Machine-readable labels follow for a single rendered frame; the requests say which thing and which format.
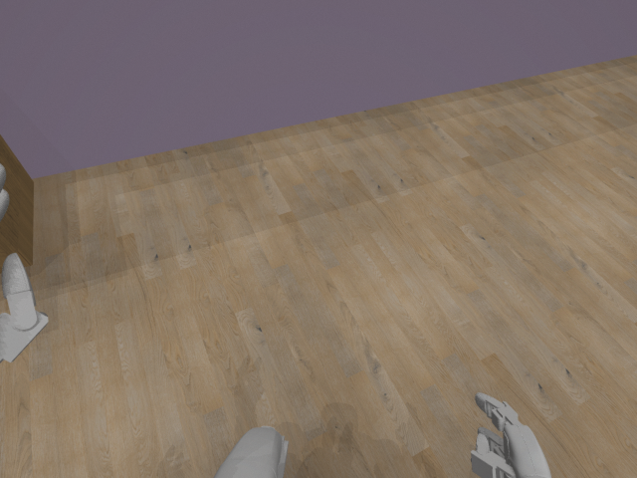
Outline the robot left thigh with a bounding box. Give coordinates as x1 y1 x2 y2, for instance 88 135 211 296
214 427 289 478

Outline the counter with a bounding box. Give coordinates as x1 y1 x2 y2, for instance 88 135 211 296
0 134 34 274

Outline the robot left hand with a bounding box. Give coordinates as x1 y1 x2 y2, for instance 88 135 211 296
0 163 49 363

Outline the robot right hand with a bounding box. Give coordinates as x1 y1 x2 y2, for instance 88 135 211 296
471 392 551 478

